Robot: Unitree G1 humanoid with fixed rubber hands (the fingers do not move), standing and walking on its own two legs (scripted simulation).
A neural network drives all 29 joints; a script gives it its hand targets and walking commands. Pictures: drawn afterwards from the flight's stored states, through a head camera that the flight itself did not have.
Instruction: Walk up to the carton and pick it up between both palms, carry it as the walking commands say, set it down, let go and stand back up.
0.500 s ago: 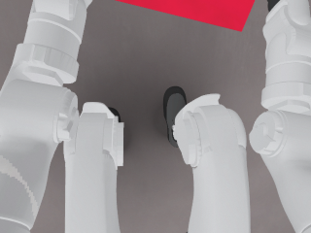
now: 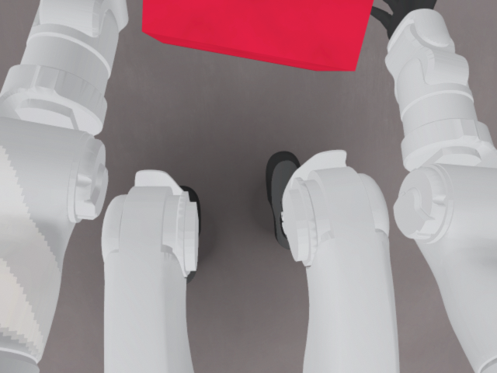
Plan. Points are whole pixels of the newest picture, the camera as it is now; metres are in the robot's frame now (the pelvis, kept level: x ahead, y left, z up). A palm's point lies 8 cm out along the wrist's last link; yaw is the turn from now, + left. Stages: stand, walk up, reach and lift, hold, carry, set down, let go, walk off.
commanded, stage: set down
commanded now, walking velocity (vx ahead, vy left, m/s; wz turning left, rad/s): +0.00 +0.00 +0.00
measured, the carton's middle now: out of the picture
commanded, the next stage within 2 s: none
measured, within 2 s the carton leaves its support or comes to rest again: rests again in 1.14 s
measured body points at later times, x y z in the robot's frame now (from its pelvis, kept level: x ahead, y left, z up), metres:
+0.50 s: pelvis +0.04 -0.01 +0.00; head +0.41 -0.01 +0.26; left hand +0.60 +0.10 -0.19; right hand +0.52 -0.26 -0.19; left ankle +0.11 +0.09 -0.32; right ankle +0.16 -0.13 -0.32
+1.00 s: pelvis +0.02 -0.01 +0.00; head +0.39 -0.01 +0.25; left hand +0.59 +0.11 -0.19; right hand +0.52 -0.25 -0.19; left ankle +0.11 +0.09 -0.32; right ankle +0.16 -0.13 -0.32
